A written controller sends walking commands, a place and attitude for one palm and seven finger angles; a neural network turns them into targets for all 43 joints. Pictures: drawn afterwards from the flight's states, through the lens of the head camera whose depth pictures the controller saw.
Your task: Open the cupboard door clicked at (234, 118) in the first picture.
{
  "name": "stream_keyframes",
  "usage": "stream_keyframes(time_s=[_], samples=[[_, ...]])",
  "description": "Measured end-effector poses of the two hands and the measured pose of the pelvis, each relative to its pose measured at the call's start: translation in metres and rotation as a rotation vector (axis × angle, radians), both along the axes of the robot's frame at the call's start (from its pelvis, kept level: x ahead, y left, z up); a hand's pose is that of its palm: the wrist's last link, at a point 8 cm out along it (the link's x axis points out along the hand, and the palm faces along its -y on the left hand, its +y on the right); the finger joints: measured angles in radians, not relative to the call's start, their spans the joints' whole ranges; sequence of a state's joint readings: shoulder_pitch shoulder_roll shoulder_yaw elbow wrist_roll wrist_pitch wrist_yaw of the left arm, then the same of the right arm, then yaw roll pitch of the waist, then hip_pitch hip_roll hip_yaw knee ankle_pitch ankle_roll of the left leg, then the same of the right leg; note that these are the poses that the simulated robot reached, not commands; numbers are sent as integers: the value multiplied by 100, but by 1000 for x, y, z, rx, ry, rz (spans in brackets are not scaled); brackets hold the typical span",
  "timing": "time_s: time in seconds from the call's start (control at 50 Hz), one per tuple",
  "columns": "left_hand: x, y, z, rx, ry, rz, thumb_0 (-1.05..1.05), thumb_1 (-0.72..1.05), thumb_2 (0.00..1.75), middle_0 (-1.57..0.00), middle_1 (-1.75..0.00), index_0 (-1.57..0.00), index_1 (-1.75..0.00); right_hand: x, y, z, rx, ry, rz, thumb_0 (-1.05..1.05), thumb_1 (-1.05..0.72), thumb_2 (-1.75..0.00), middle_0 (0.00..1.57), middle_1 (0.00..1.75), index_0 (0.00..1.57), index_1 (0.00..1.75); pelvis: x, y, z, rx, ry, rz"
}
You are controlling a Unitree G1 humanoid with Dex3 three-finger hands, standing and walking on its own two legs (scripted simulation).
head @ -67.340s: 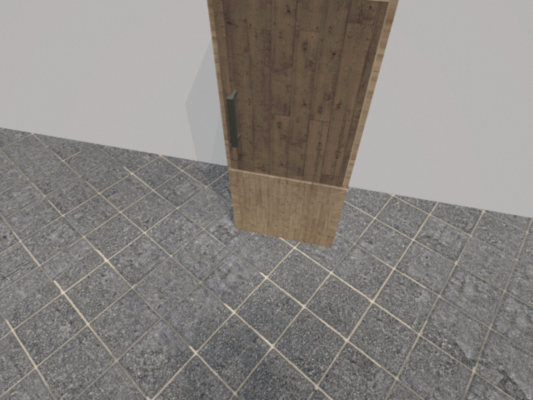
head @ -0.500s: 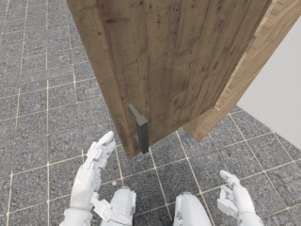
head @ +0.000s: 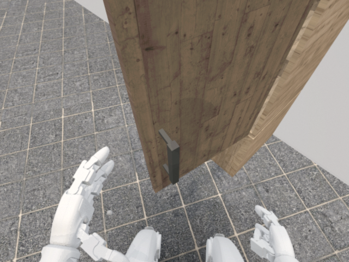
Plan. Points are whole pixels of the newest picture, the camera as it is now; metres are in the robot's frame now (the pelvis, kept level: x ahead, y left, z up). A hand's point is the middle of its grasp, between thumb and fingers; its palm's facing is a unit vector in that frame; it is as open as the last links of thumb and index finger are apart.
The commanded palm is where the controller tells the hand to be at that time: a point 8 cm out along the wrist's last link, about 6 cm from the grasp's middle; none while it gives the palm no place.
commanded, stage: draw the hand back to the body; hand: left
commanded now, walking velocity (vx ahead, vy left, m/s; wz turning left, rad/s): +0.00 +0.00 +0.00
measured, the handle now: (169, 159) +0.35 +0.04 +0.02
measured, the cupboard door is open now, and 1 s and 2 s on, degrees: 80 80 80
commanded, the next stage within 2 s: step back with the hand held close in 1.32 s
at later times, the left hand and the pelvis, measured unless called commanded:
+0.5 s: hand (44, 196) +0.20 +0.21 +0.16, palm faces +0.18 -0.92 -0.36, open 14.3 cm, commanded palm +0.18 +0.26 +0.20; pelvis +0.03 +0.01 +0.09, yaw +0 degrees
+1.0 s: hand out of the picture +0.24 +0.27 +0.30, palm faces +0.47 -0.77 -0.42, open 8.4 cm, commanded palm +0.19 +0.30 +0.30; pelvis +0.05 +0.01 +0.12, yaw -1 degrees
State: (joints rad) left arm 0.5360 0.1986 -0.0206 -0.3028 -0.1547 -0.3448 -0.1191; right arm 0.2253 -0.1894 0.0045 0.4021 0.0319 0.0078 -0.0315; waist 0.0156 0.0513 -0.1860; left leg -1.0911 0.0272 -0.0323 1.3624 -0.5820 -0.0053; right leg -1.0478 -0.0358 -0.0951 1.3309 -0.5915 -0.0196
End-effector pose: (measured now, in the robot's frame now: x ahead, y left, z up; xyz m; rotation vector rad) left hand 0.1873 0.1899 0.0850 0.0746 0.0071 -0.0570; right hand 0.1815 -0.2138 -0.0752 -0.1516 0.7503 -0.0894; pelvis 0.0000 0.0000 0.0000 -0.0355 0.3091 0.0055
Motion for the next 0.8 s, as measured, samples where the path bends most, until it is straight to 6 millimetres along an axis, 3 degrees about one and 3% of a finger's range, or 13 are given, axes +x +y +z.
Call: stream_keyframes(time_s=[0.14,0.22,0.28,0.36,0.52,0.8], samples=[[-10,5,19,-23,62,-34,-2,-49,30,-15,-30,-15,-30,-3,-2,43,-39,-60,-12,1,-91,-90,20,30,20,30,6,5,28,-4,-56,8],[-9,18,37,-2,24,-29,-2,-48,30,-15,-30,-15,-31,-1,-7,61,-67,-91,-24,1,-91,-90,20,30,20,30,9,6,37,-8,-87,7],[-9,32,56,49,-4,13,-2,-45,32,-15,-30,-15,-31,2,-8,72,-74,-101,-37,1,-91,-90,20,30,20,30,13,7,46,-9,-110,5],[-10,44,74,168,82,138,-2,-36,36,-16,-30,-16,-31,6,-4,87,-73,-101,-59,1,-91,-90,20,30,20,30,22,11,63,-1,-145,0],[-12,68,103,296,157,296,-1,-12,46,-17,-30,-17,-31,14,11,101,-51,-94,-34,1,-91,-90,20,30,20,30,34,15,88,9,-213,-4],[8,98,184,381,-74,433,0,36,67,-19,-30,-19,-31,36,14,119,-33,-129,16,1,-91,-90,20,30,20,30,51,13,113,21,-311,-9]])
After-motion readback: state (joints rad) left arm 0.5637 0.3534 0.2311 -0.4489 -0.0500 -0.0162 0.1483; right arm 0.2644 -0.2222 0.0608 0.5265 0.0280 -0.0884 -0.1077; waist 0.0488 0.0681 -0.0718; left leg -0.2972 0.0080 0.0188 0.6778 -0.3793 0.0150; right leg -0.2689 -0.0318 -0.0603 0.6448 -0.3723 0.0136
